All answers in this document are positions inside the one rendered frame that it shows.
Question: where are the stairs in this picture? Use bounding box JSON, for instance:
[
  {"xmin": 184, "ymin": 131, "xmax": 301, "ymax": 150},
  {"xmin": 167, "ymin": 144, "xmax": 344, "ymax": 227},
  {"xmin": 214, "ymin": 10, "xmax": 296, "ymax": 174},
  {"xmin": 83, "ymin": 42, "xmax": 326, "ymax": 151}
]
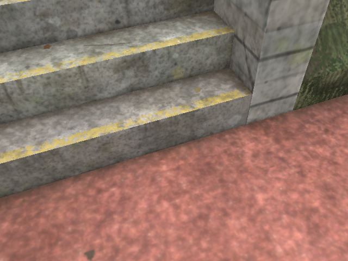
[{"xmin": 0, "ymin": 0, "xmax": 252, "ymax": 198}]

